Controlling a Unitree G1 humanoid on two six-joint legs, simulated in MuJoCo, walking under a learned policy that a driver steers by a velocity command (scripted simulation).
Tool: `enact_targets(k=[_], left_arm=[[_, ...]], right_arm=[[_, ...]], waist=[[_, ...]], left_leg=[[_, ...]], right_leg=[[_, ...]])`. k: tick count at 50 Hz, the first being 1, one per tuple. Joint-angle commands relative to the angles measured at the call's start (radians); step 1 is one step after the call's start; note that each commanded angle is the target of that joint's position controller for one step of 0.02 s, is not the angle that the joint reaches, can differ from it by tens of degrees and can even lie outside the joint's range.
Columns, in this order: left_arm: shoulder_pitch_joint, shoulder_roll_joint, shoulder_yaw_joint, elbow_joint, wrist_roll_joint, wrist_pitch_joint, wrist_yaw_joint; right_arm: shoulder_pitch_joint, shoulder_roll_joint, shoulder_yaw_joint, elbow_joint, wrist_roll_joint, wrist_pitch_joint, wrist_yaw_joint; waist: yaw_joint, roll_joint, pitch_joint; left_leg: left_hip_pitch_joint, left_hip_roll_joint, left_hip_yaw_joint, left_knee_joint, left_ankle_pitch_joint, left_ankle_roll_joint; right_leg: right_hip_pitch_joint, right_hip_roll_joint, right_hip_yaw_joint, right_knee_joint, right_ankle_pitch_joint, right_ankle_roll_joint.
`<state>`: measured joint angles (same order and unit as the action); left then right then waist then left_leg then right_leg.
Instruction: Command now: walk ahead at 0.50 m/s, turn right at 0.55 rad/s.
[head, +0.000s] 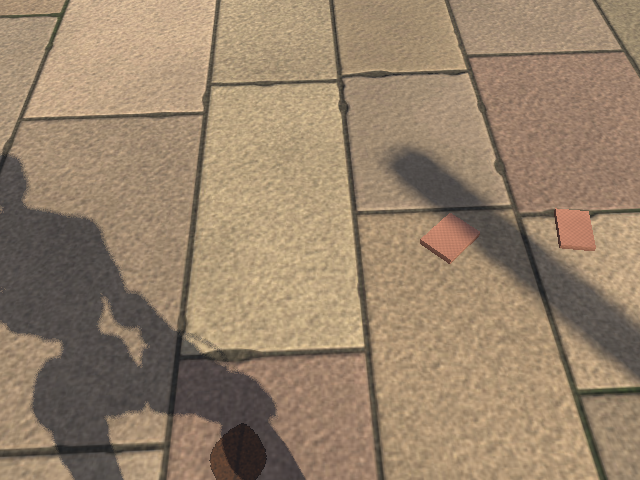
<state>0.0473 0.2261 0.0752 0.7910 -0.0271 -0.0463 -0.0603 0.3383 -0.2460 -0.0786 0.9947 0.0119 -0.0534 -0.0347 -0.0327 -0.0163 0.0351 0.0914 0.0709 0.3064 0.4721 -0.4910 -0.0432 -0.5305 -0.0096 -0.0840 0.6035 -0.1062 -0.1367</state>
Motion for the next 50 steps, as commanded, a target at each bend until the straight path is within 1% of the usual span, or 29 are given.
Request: enact_targets(k=[1,2,3,4,5,6,9,11,15,18,21,23,24,25,26,27,28,29,30,31,33,35,38,41,44,46,48,49,50], left_arm=[[0.357,0.335,0.111,0.028,-0.005,0.003,0.033],[0.387,0.311,0.093,-0.001,0.012,-0.011,0.030],[0.370,0.238,0.073,0.003,0.022,-0.020,0.031],[0.307,0.188,0.060,-0.006,0.013,-0.029,0.032],[0.219,0.156,0.050,-0.028,0.011,-0.033,0.031],[0.167,0.128,0.038,-0.048,0.016,-0.036,0.033],[0.168,0.159,0.041,-0.060,0.014,-0.039,0.049],[0.198,0.189,0.048,-0.057,0.013,-0.038,0.065],[0.265,0.171,0.040,-0.035,0.010,-0.031,0.072],[0.315,0.172,0.037,-0.009,0.009,-0.032,0.067],[0.344,0.180,0.038,0.006,0.012,-0.024,0.071],[0.326,0.192,0.040,0.003,0.014,-0.016,0.076],[0.305,0.181,0.034,-0.005,0.015,-0.013,0.076],[0.280,0.152,0.020,-0.026,0.022,-0.015,0.073],[0.397,0.090,0.001,-0.033,0.012,-0.029,0.072],[0.413,0.103,-0.005,-0.027,0.001,-0.042,0.068],[0.332,0.176,0.011,-0.039,-0.011,-0.048,0.064],[0.249,0.178,0.009,-0.059,-0.007,-0.050,0.062],[0.205,0.166,0.010,-0.072,0.008,-0.050,0.062],[0.206,0.160,0.015,-0.071,0.018,-0.045,0.064],[0.246,0.123,0.010,-0.063,0.016,-0.033,0.065],[0.217,0.106,0.004,-0.077,0.021,-0.028,0.069],[0.124,0.088,-0.007,-0.102,0.025,-0.032,0.066],[0.026,0.072,-0.016,-0.123,0.019,-0.039,0.056],[-0.059,0.078,-0.018,-0.153,0.009,-0.045,0.041],[-0.092,0.090,-0.016,-0.173,0.007,-0.051,0.029],[-0.066,0.114,-0.008,-0.174,0.008,-0.056,0.022],[-0.001,0.135,0.003,-0.159,0.011,-0.058,0.022],[0.136,0.177,0.026,-0.116,0.016,-0.058,0.028]], right_arm=[[0.003,-0.057,0.004,-0.130,-0.034,-0.029,0.008],[-0.041,-0.078,0.012,-0.169,0.006,-0.081,0.025],[-0.151,-0.125,0.000,-0.198,0.042,-0.110,0.037],[-0.173,-0.124,0.003,-0.201,0.038,-0.121,0.037],[-0.172,-0.128,-0.004,-0.187,0.012,-0.120,0.029],[-0.154,-0.148,-0.016,-0.183,-0.003,-0.105,0.025],[-0.153,-0.120,-0.018,-0.203,-0.020,-0.066,0.023],[-0.222,-0.098,-0.009,-0.229,-0.028,-0.057,0.019],[-0.350,-0.063,0.012,-0.256,-0.020,-0.063,0.036],[-0.414,-0.087,0.011,-0.281,-0.006,-0.070,0.048],[-0.434,-0.119,0.006,-0.303,-0.007,-0.084,0.062],[-0.362,-0.140,-0.003,-0.291,-0.006,-0.092,0.064],[-0.254,-0.166,-0.018,-0.259,-0.012,-0.096,0.061],[-0.091,-0.210,-0.033,-0.230,-0.025,-0.098,0.058],[0.062,-0.293,-0.058,-0.202,-0.037,-0.089,0.055],[0.094,-0.237,-0.045,-0.173,-0.011,-0.079,0.064],[0.034,-0.171,-0.024,-0.185,0.007,-0.073,0.063],[-0.036,-0.143,-0.013,-0.204,0.000,-0.063,0.059],[-0.090,-0.125,-0.005,-0.210,-0.010,-0.058,0.061],[-0.118,-0.105,0.005,-0.216,-0.020,-0.060,0.062],[-0.121,-0.112,0.005,-0.208,-0.020,-0.064,0.064],[-0.102,-0.142,-0.002,-0.194,-0.014,-0.068,0.058],[-0.069,-0.168,-0.009,-0.179,-0.005,-0.059,0.045],[-0.016,-0.180,-0.010,-0.159,0.005,-0.049,0.040],[0.045,-0.186,-0.010,-0.133,0.011,-0.037,0.040],[0.060,-0.192,-0.012,-0.121,0.012,-0.025,0.038],[0.051,-0.209,-0.018,-0.117,0.013,-0.014,0.033],[0.030,-0.218,-0.019,-0.120,0.015,-0.010,0.031],[0.022,-0.204,-0.013,-0.124,0.013,-0.006,0.029]], waist=[[0.124,-0.205,-0.259],[0.134,-0.173,-0.418],[0.164,-0.105,-0.316],[0.128,-0.041,-0.216],[0.075,0.030,-0.151],[0.038,0.030,-0.126],[0.002,0.021,-0.086],[0.019,0.003,-0.060],[0.091,-0.051,-0.042],[0.123,-0.070,-0.018],[0.117,-0.081,-0.009],[0.070,-0.105,-0.030],[0.013,-0.096,-0.094],[-0.061,-0.058,-0.226],[-0.058,0.167,-0.385],[-0.062,0.306,-0.404],[-0.069,0.194,-0.242],[-0.054,0.103,-0.144],[-0.024,0.060,-0.067],[0.004,0.067,-0.044],[0.034,0.102,-0.050],[0.036,0.096,-0.043],[0.011,0.078,-0.034],[-0.027,0.080,-0.017],[-0.059,0.085,0.008],[-0.056,0.094,0.019],[-0.024,0.110,0.002],[0.022,0.116,-0.036],[0.089,0.099,-0.124]], left_leg=[[-0.657,-0.020,-0.090,0.817,0.128,0.017],[-0.828,-0.123,-0.348,0.996,-0.115,0.019],[-0.936,-0.062,-0.408,0.991,-0.032,0.050],[-0.928,-0.013,-0.403,0.906,0.055,0.071],[-0.854,0.025,-0.398,0.811,0.107,0.068],[-0.771,0.049,-0.401,0.747,0.134,0.060],[-0.697,0.056,-0.377,0.600,0.178,0.016],[-0.708,0.041,-0.353,0.458,0.294,-0.010],[-0.617,-0.012,-0.319,0.151,0.603,-0.002],[-0.632,-0.022,-0.329,0.075,0.622,0.022],[-0.671,-0.032,-0.331,0.023,0.503,0.064],[-0.583,-0.058,-0.304,-0.010,0.433,0.099],[-0.431,-0.074,-0.290,-0.032,0.458,0.129],[-0.172,0.030,-0.391,0.015,0.507,0.192],[0.216,0.245,-0.770,-0.010,0.386,0.343],[0.294,0.330,-1.052,-0.152,0.210,0.393],[0.187,0.302,-0.966,-0.169,0.074,0.343],[0.045,0.261,-0.832,-0.189,0.093,0.303],[-0.091,0.220,-0.745,-0.225,0.172,0.289],[-0.172,0.186,-0.683,-0.252,0.255,0.275],[-0.247,0.156,-0.606,-0.292,0.360,0.280],[-0.261,0.151,-0.540,-0.320,0.465,0.292],[-0.248,0.124,-0.451,-0.336,0.546,0.271],[-0.237,0.098,-0.390,-0.331,0.541,0.243],[-0.166,0.133,-0.402,-0.304,0.520,0.239],[-0.100,0.166,-0.418,-0.269,0.548,0.230],[-0.054,0.187,-0.425,-0.212,0.646,0.211],[-0.053,0.173,-0.403,-0.135,0.792,0.195],[-0.091,0.126,-0.362,0.023,0.906,0.170]], right_leg=[[0.832,-0.214,0.551,-0.104,-0.074,-0.234],[0.962,-0.341,0.953,-0.285,-0.164,-0.341],[0.923,-0.308,0.819,-0.310,-0.108,-0.274],[0.781,-0.263,0.665,-0.299,-0.036,-0.231],[0.613,-0.222,0.562,-0.307,0.057,-0.198],[0.497,-0.194,0.494,-0.327,0.139,-0.184],[0.339,-0.162,0.421,-0.372,0.229,-0.183],[0.297,-0.133,0.359,-0.387,0.247,-0.168],[0.270,-0.074,0.270,-0.378,0.148,-0.095],[0.347,-0.119,0.318,-0.351,0.081,-0.087],[0.481,-0.179,0.379,-0.282,0.138,-0.075],[0.522,-0.183,0.384,-0.211,0.311,-0.054],[0.512,-0.138,0.348,-0.099,0.460,-0.032],[0.397,-0.084,0.300,0.121,0.412,0.001],[0.048,0.060,0.202,0.498,0.074,0.084],[-0.157,0.101,0.241,0.661,-0.465,0.099],[-0.261,0.037,0.265,0.739,-0.423,0.093],[-0.264,-0.016,0.219,0.719,-0.334,0.088],[-0.241,-0.053,0.190,0.644,-0.268,0.088],[-0.190,-0.086,0.188,0.581,-0.224,0.089],[-0.121,-0.106,0.169,0.513,-0.194,0.101],[-0.140,-0.118,0.150,0.427,-0.139,0.122],[-0.143,-0.116,0.129,0.231,0.030,0.140],[-0.087,-0.083,0.099,0.053,0.166,0.142],[-0.089,-0.062,0.091,-0.031,0.174,0.133],[-0.101,-0.052,0.092,-0.070,0.113,0.112],[-0.042,-0.035,0.084,-0.104,0.042,0.084],[0.064,-0.009,0.060,-0.131,0.030,0.064],[0.265,0.010,0.042,-0.146,0.050,0.034]])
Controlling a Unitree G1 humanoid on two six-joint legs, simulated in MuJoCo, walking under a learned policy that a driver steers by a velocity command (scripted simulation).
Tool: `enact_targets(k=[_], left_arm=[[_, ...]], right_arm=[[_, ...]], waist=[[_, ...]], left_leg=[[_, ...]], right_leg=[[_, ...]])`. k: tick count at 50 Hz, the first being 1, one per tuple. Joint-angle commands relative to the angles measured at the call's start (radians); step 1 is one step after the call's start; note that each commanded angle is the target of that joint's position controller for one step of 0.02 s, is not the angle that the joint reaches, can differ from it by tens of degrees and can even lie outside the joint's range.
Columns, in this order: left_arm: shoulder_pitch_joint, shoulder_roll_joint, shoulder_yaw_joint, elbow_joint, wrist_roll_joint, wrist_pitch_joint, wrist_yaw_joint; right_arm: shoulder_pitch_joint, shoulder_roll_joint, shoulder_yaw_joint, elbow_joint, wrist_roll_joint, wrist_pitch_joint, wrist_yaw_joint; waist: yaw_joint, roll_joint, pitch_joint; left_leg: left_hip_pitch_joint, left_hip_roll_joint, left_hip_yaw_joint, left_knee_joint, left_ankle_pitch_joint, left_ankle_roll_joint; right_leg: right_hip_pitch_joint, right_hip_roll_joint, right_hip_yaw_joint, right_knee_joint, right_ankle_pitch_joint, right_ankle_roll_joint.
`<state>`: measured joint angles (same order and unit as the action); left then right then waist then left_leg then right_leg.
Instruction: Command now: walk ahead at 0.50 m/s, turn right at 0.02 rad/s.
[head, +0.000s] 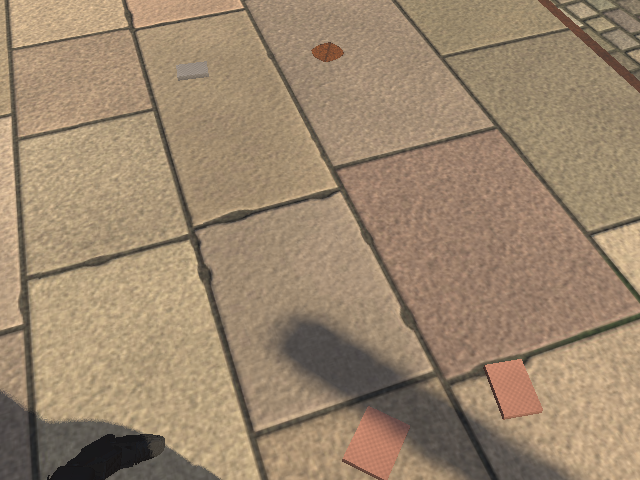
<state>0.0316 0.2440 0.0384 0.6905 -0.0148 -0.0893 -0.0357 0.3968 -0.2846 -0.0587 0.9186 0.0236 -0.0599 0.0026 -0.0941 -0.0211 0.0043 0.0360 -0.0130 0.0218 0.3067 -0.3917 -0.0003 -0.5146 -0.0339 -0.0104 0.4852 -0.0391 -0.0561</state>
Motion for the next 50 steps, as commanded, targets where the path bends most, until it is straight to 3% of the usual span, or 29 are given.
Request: enact_targets(k=[1,2,3,4,5,6,8,11,13,15,19,21,22,23,24,25,26,27,28,30,32,34,35,36,37,38,40,43,50], left_arm=[[0.338,0.227,0.084,0.022,0.016,-0.013,0.014],[0.415,0.319,0.104,0.042,0.025,-0.005,0.017],[0.434,0.233,0.081,0.042,0.011,0.000,0.016],[0.364,0.189,0.064,0.037,0.009,0.001,0.019],[0.299,0.161,0.055,0.028,0.012,0.002,0.021],[0.240,0.134,0.047,0.029,0.018,-0.001,0.017],[0.171,0.109,0.038,0.033,0.029,-0.016,0.009],[0.159,0.135,0.046,0.065,0.032,-0.028,0.015],[0.150,0.142,0.046,0.080,0.028,-0.019,0.028],[0.174,0.151,0.046,0.099,0.027,-0.008,0.036],[0.217,0.171,0.047,0.149,0.012,0.014,0.040],[0.197,0.171,0.047,0.162,-0.001,0.026,0.044],[0.201,0.158,0.043,0.170,-0.004,0.029,0.045],[0.251,0.137,0.037,0.179,0.013,0.026,0.047],[0.356,0.088,0.021,0.190,0.038,0.013,0.043],[0.386,0.050,0.004,0.212,0.034,0.019,0.044],[0.317,0.092,0.013,0.200,0.016,0.039,0.045],[0.272,0.111,0.019,0.188,0.003,0.061,0.051],[0.246,0.118,0.024,0.189,0.003,0.082,0.060],[0.243,0.114,0.029,0.199,0.011,0.112,0.075],[0.280,0.079,0.023,0.231,0.014,0.115,0.079],[0.309,0.062,0.021,0.263,0.024,0.112,0.073],[0.296,0.070,0.022,0.263,0.037,0.113,0.068],[0.270,0.102,0.024,0.249,0.046,0.113,0.069],[0.234,0.155,0.034,0.244,0.035,0.114,0.073],[0.208,0.129,0.030,0.249,0.029,0.105,0.071],[0.173,0.096,0.020,0.258,0.033,0.082,0.071],[0.204,0.094,0.018,0.281,0.025,0.058,0.068],[0.243,0.088,0.012,0.319,0.018,0.066,0.071]], right_arm=[[-0.046,-0.124,-0.014,-0.073,-0.017,-0.002,-0.010],[0.063,-0.015,0.020,-0.096,-0.022,-0.025,-0.006],[0.042,-0.079,0.008,-0.077,-0.004,-0.045,0.002],[-0.039,-0.139,-0.010,-0.101,0.022,-0.054,0.008],[-0.096,-0.134,-0.009,-0.112,0.022,-0.053,0.007],[-0.125,-0.122,-0.013,-0.116,0.009,-0.045,0.003],[-0.085,-0.096,-0.017,-0.104,-0.004,-0.013,-0.005],[-0.071,-0.053,-0.010,-0.107,-0.020,0.008,-0.012],[-0.118,-0.029,0.001,-0.119,-0.028,0.007,-0.009],[-0.190,-0.017,0.009,-0.132,-0.028,0.003,-0.001],[-0.265,-0.050,0.002,-0.159,-0.029,0.003,0.009],[-0.249,-0.068,-0.006,-0.158,-0.037,0.000,0.012],[-0.208,-0.082,-0.014,-0.140,-0.042,-0.003,0.010],[-0.174,-0.144,-0.031,-0.132,-0.048,-0.005,0.001],[-0.157,-0.192,-0.037,-0.138,-0.060,0.001,-0.008],[-0.132,-0.112,-0.018,-0.125,-0.056,0.015,-0.011],[-0.131,-0.054,0.001,-0.118,-0.044,0.022,-0.005],[-0.161,-0.058,0.003,-0.113,-0.041,0.024,0.000],[-0.205,-0.073,-0.001,-0.120,-0.041,0.027,0.000],[-0.316,-0.090,-0.006,-0.138,-0.044,0.033,-0.009],[-0.359,-0.079,-0.007,-0.135,-0.048,0.044,-0.016],[-0.355,-0.063,-0.004,-0.116,-0.033,0.049,-0.020],[-0.325,-0.044,0.001,-0.098,-0.027,0.049,-0.019],[-0.300,-0.033,0.005,-0.083,-0.031,0.048,-0.018],[-0.279,-0.038,0.001,-0.082,-0.036,0.049,-0.018],[-0.299,-0.034,0.002,-0.079,-0.042,0.048,-0.022],[-0.289,-0.032,-0.001,-0.061,-0.038,0.046,-0.029],[-0.269,-0.037,-0.005,-0.031,-0.035,0.045,-0.030],[-0.260,-0.035,-0.008,0.023,-0.027,0.053,-0.030]], waist=[[0.224,0.037,-0.238],[0.182,-0.214,-0.363],[0.213,-0.212,-0.406],[0.209,-0.143,-0.239],[0.182,-0.075,-0.154],[0.149,-0.045,-0.083],[0.082,-0.076,-0.037],[0.042,-0.050,-0.034],[0.048,-0.051,-0.038],[0.082,-0.056,-0.047],[0.109,-0.062,-0.061],[0.084,-0.059,-0.067],[0.064,-0.042,-0.082],[0.072,0.023,-0.122],[0.124,0.153,-0.216],[0.097,0.249,-0.294],[0.072,0.229,-0.274],[0.075,0.192,-0.228],[0.083,0.150,-0.182],[0.123,0.161,-0.119],[0.144,0.174,-0.112],[0.160,0.160,-0.120],[0.152,0.138,-0.104],[0.130,0.097,-0.059],[0.084,0.007,-0.003],[0.084,-0.045,0.026],[0.072,-0.078,0.033],[0.085,-0.041,0.008],[0.102,0.011,-0.017]], left_leg=[[-0.215,0.159,-0.032,0.458,0.648,0.089],[-0.630,-0.015,0.003,0.838,0.099,0.019],[-0.762,-0.009,-0.133,0.983,-0.186,0.023],[-0.840,0.043,-0.139,1.025,-0.128,0.032],[-0.817,0.092,-0.114,0.982,-0.039,0.035],[-0.783,0.121,-0.105,0.917,0.022,0.030],[-0.653,0.141,-0.102,0.853,0.070,0.011],[-0.609,0.126,-0.082,0.739,0.132,-0.023],[-0.573,0.123,-0.059,0.576,0.259,-0.027],[-0.518,0.099,-0.032,0.426,0.385,-0.022],[-0.487,0.070,-0.041,0.290,0.397,0.000],[-0.436,0.055,-0.032,0.207,0.388,0.029],[-0.355,0.040,-0.021,0.131,0.470,0.047],[-0.228,0.101,-0.080,0.128,0.828,0.076],[0.006,0.251,-0.218,0.209,1.141,0.176],[0.067,0.355,-0.345,0.184,1.125,0.298],[0.022,0.357,-0.382,0.132,0.956,0.315],[-0.035,0.337,-0.380,0.093,0.749,0.292],[-0.110,0.323,-0.369,0.055,0.580,0.267],[-0.284,0.278,-0.311,-0.010,0.363,0.214],[-0.382,0.220,-0.227,-0.029,0.272,0.182],[-0.418,0.178,-0.168,-0.017,0.115,0.146],[-0.434,0.152,-0.150,-0.015,-0.007,0.103],[-0.451,0.124,-0.132,0.004,-0.095,0.058],[-0.411,0.071,-0.081,0.024,-0.079,0.022],[-0.307,0.048,-0.050,0.068,0.014,0.003],[-0.225,0.048,-0.043,0.128,0.151,0.014],[-0.223,0.053,-0.044,0.148,0.284,0.031],[-0.203,0.055,-0.038,0.168,0.411,0.024]], right_leg=[[0.553,-0.103,0.111,0.025,0.041,-0.111],[0.906,-0.339,0.564,-0.043,-0.112,-0.266],[0.921,-0.376,0.732,-0.142,-0.222,-0.285],[0.795,-0.345,0.571,-0.157,-0.223,-0.235],[0.651,-0.299,0.433,-0.179,-0.168,-0.197],[0.520,-0.261,0.348,-0.222,-0.123,-0.178],[0.357,-0.216,0.226,-0.270,0.149,-0.167],[0.290,-0.199,0.091,-0.271,0.489,-0.183],[0.280,-0.161,0.011,-0.266,0.526,-0.162],[0.288,-0.138,-0.028,-0.262,0.506,-0.144],[0.395,-0.178,0.010,-0.199,0.446,-0.133],[0.418,-0.180,0.026,-0.117,0.394,-0.106],[0.415,-0.148,0.023,-0.054,0.339,-0.077],[0.377,-0.084,-0.006,0.038,0.246,-0.025],[0.216,-0.009,-0.038,0.187,-0.068,0.033],[0.140,0.031,-0.009,0.319,-0.446,0.077],[0.095,0.021,0.039,0.410,-0.655,0.097],[0.052,0.002,0.061,0.451,-0.665,0.100],[0.043,-0.015,0.066,0.458,-0.622,0.104],[0.125,-0.037,0.065,0.362,-0.513,0.110],[0.256,-0.016,0.026,0.228,-0.362,0.103],[0.370,0.011,-0.013,0.066,-0.176,0.082],[0.395,0.006,-0.007,0.010,-0.137,0.065],[0.373,-0.047,0.049,-0.046,-0.161,0.039],[0.246,-0.069,0.074,-0.074,-0.345,0.006],[0.123,-0.061,0.082,-0.119,-0.485,0.000],[0.087,-0.056,0.079,-0.154,-0.438,0.034],[0.168,-0.044,0.063,-0.117,-0.282,0.047],[0.246,-0.027,0.040,-0.078,-0.118,0.037]])
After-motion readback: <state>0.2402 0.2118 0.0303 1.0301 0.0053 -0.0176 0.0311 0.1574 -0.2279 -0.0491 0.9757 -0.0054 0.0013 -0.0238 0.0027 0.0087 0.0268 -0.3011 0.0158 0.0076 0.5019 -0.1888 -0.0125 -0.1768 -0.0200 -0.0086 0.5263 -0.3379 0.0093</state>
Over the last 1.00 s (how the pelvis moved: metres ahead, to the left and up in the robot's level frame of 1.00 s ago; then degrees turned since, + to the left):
0.56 -0.07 0.01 -14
